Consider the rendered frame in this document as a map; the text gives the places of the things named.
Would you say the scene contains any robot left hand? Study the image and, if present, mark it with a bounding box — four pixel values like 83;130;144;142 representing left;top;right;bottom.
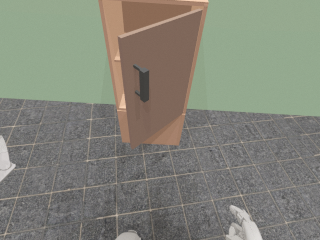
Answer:
0;135;16;183

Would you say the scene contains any cupboard door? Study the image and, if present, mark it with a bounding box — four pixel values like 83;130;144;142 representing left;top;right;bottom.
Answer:
117;8;203;149

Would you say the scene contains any handle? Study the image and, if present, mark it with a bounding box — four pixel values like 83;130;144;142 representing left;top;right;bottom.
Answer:
133;64;149;103

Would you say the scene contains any robot right hand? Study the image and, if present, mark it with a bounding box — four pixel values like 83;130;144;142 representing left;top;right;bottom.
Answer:
226;205;263;240

